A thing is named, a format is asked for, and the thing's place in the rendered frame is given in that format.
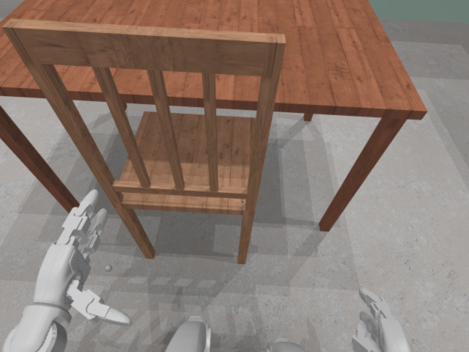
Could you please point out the left robot thigh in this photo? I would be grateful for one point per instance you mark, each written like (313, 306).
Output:
(191, 336)

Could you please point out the left robot shin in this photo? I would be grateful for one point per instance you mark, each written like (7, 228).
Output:
(195, 318)

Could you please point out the robot left hand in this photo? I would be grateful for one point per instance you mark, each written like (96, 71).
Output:
(69, 257)

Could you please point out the chair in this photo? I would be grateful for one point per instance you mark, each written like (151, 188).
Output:
(199, 163)

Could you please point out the robot left forearm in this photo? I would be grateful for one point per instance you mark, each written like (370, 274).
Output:
(41, 329)

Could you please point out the robot right hand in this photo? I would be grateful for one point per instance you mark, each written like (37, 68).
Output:
(387, 335)

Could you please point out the table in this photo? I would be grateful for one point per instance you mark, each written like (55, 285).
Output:
(338, 60)

